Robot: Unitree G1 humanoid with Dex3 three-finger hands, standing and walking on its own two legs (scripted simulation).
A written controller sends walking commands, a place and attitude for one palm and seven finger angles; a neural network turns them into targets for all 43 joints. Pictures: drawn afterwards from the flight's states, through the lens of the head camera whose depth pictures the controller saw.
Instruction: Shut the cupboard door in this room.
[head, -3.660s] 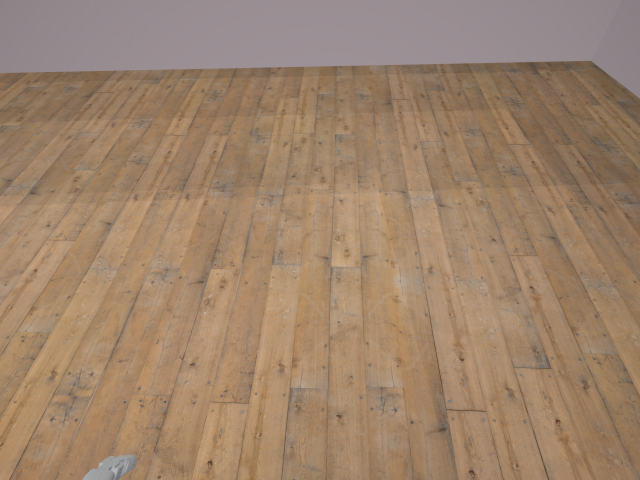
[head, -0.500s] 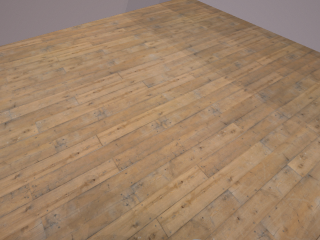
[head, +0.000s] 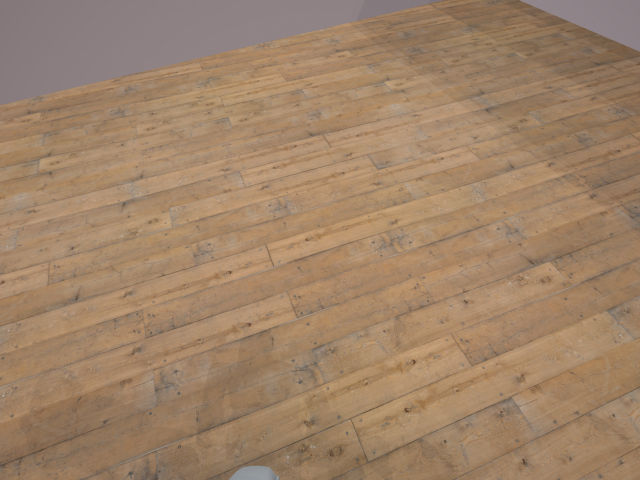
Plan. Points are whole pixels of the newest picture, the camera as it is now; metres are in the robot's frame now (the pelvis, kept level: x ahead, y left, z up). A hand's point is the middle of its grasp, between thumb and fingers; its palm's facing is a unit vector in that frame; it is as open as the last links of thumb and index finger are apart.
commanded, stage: turn or walk to find it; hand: left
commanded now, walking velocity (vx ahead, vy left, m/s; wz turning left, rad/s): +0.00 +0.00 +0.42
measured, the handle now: out of the picture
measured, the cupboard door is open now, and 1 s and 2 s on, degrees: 88 88 88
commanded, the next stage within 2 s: none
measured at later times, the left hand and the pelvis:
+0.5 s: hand out of the picture +0.02 +0.27 -0.16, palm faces +0.22 -0.94 -0.24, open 7.3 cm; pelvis -0.02 +0.05 +0.00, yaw +11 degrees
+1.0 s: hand out of the picture -0.07 +0.20 -0.15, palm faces +0.43 -0.86 -0.26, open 7.3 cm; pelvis -0.04 +0.00 +0.00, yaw +26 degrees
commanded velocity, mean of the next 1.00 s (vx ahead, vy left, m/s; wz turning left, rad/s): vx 0.00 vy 0.00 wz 0.42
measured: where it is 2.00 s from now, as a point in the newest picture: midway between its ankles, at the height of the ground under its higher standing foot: outside the picture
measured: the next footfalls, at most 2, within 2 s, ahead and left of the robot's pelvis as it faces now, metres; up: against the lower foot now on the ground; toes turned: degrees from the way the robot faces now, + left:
left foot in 0.16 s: +0.00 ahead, +0.15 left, +0.00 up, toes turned +9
right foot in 0.64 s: +0.03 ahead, -0.07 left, +0.00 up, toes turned +12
